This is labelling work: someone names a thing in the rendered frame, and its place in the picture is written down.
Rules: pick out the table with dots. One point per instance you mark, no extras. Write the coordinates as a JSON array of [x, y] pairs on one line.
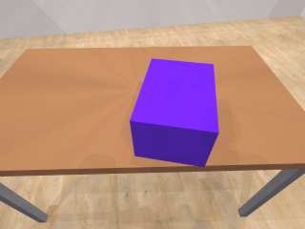
[[67, 111]]

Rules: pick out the carton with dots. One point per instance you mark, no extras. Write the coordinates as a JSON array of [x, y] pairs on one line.
[[175, 115]]

